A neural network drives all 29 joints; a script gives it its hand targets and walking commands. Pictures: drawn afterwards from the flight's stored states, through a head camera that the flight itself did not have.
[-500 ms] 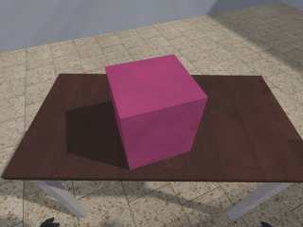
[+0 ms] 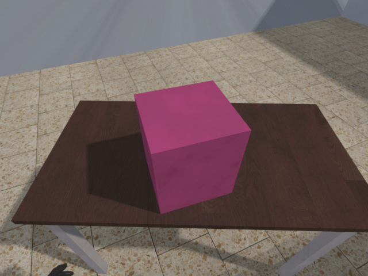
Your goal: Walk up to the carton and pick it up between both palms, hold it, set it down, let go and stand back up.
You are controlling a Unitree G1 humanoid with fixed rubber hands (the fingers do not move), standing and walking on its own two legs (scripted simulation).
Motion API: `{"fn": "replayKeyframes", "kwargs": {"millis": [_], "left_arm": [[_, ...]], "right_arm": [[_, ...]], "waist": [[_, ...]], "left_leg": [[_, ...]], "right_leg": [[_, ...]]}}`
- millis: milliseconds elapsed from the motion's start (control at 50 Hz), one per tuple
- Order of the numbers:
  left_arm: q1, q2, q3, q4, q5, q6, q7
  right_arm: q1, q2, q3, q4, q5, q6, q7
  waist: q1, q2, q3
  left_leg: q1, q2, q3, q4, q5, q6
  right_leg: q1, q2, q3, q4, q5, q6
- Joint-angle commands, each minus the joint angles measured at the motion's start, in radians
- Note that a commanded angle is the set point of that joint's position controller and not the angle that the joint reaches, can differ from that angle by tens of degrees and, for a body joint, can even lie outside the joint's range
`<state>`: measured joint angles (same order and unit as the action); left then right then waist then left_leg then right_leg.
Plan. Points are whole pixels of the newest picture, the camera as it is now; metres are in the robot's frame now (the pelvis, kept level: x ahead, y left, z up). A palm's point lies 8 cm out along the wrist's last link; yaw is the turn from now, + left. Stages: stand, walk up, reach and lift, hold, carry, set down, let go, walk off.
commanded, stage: walk up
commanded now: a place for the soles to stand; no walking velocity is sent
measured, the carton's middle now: (186, 147) +0.44 +0.01 +0.03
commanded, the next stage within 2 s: reach and lift in 0.02 s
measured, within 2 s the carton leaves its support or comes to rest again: neither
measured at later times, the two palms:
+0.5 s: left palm (74, 263) +0.18 +0.25 -0.06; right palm out of the picture +0.15 -0.32 -0.06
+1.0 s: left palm (91, 265) +0.17 +0.20 -0.03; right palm (344, 272) +0.17 -0.31 -0.03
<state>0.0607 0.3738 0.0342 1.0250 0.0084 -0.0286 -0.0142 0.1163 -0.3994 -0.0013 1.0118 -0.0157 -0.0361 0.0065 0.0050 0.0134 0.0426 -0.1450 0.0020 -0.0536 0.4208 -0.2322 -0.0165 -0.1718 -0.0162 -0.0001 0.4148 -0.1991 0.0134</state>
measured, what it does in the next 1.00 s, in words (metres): stands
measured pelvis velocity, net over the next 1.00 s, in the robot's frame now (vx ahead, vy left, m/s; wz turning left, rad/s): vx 0.01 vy -0.02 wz -0.04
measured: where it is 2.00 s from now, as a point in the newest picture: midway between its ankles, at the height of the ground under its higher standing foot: outside the picture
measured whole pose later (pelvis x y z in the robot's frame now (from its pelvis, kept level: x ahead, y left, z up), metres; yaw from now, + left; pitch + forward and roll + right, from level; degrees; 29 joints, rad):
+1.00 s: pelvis +0.01 -0.02 +0.00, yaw -3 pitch -5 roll +0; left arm 0.32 0.10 0.02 0.19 0.05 0.21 0.15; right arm 0.24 -0.43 -0.06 0.59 0.17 -0.13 0.22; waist 0.05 0.01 0.01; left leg -0.04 0.05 -0.02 0.34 -0.22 -0.05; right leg -0.09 0.03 0.03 0.34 -0.18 -0.02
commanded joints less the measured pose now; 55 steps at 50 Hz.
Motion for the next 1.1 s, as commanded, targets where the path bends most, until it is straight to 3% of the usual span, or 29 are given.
{"fn": "replayKeyframes", "kwargs": {"millis": [0,20,40,120,180,220,260,380,460,560,580,800,900,1000,1080], "left_arm": [[-0.046,0.193,0.034,-0.032,-0.004,-0.010,0.006],[-0.305,0.105,0.074,-0.383,0.010,0.137,0.057],[-0.249,0.072,0.027,-0.452,-0.022,0.225,0.075],[-0.096,0.038,0.050,-0.512,0.023,0.360,0.069],[-0.016,0.062,0.096,-0.624,0.070,0.402,0.065],[0.019,0.057,0.117,-0.649,0.087,0.397,0.070],[0.034,0.044,0.127,-0.649,0.097,0.399,0.075],[-0.001,-0.009,0.113,-0.686,0.085,0.386,0.080],[-0.001,-0.038,0.103,-0.764,0.060,0.365,0.095],[0.054,-0.063,0.083,-0.813,0.030,0.332,0.109],[0.078,-0.066,0.078,-0.814,0.029,0.326,0.110],[0.182,-0.165,0.028,-0.911,0.038,0.257,0.154],[0.203,-0.198,0.013,-0.960,0.045,0.220,0.172],[0.222,-0.236,-0.005,-1.010,0.060,0.192,0.190],[0.216,-0.254,-0.017,-1.053,0.053,0.171,0.202]], "right_arm": [[-0.044,-0.190,-0.034,-0.030,0.002,-0.013,-0.008],[-0.331,-0.068,-0.176,-0.099,-0.094,-0.211,0.021],[-0.274,-0.121,-0.197,-0.074,-0.099,-0.220,0.051],[-0.153,-0.151,-0.171,-0.075,-0.059,-0.185,0.079],[-0.088,-0.186,-0.163,-0.091,-0.028,-0.165,0.084],[-0.070,-0.212,-0.153,-0.128,-0.010,-0.165,0.092],[-0.071,-0.202,-0.139,-0.173,0.006,-0.157,0.098],[-0.050,-0.161,-0.112,-0.299,0.035,-0.104,0.128],[-0.033,-0.161,-0.113,-0.346,0.060,-0.079,0.153],[-0.003,-0.177,-0.121,-0.425,0.090,-0.084,0.165],[0.015,-0.187,-0.133,-0.429,0.089,-0.083,0.164],[0.050,-0.219,-0.119,-0.468,0.158,-0.100,0.194],[0.044,-0.221,-0.116,-0.530,0.192,-0.117,0.209],[0.058,-0.228,-0.122,-0.549,0.223,-0.124,0.224],[0.056,-0.217,-0.115,-0.599,0.248,-0.123,0.229]], "waist": [[0.007,0.001,-0.074],[-0.040,-0.033,-0.047],[-0.029,0.016,-0.021],[-0.001,0.007,-0.060],[0.005,0.004,-0.147],[0.009,0.006,-0.147],[0.021,-0.012,-0.105],[0.012,-0.041,0.013],[0.024,-0.022,-0.014],[0.027,-0.044,-0.062],[0.015,-0.047,-0.068],[0.033,-0.047,-0.052],[0.051,-0.072,-0.030],[0.043,-0.060,-0.007],[0.057,-0.069,-0.013]], "left_leg": [[-0.042,0.103,-0.080,-0.098,0.144,0.050],[-0.168,0.018,0.112,0.001,-0.038,-0.032],[-0.205,0.034,0.101,-0.020,-0.140,-0.002],[-0.187,0.046,0.131,-0.004,-0.078,0.018],[-0.026,0.016,0.138,0.031,0.158,-0.004],[0.027,0.004,0.133,0.026,0.223,-0.013],[-0.006,-0.005,0.136,-0.003,0.207,-0.007],[-0.071,-0.009,0.147,-0.066,0.081,0.014],[-0.045,-0.005,0.142,-0.080,0.095,0.008],[-0.010,-0.010,0.125,-0.088,0.133,0.004],[0.001,-0.012,0.127,-0.092,0.135,0.002],[0.032,0.000,0.115,-0.127,0.188,-0.014],[0.013,0.002,0.107,-0.137,0.163,-0.012],[0.010,0.005,0.101,-0.148,0.111,-0.012],[-0.015,0.000,0.106,-0.148,0.081,-0.008]], "right_leg": [[0.078,-0.098,0.088,-0.067,0.087,-0.049],[-0.003,0.054,-0.082,0.033,-0.109,-0.054],[0.039,0.052,-0.068,0.066,-0.127,-0.061],[0.149,0.043,-0.061,0.065,0.032,-0.068],[0.159,0.047,-0.070,0.037,0.194,-0.068],[0.162,0.051,-0.061,0.014,0.250,-0.068],[0.187,0.049,-0.052,-0.007,0.257,-0.060],[0.161,0.035,-0.024,-0.051,0.148,-0.050],[0.143,0.035,-0.018,-0.067,0.137,-0.057],[0.140,0.044,-0.015,-0.080,0.181,-0.056],[0.149,0.045,-0.017,-0.088,0.182,-0.058],[0.130,0.061,-0.018,-0.119,0.182,-0.073],[0.131,0.053,0.002,-0.135,0.142,-0.081],[0.096,0.051,0.012,-0.148,0.072,-0.089],[0.089,0.040,0.029,-0.148,0.026,-0.085]]}}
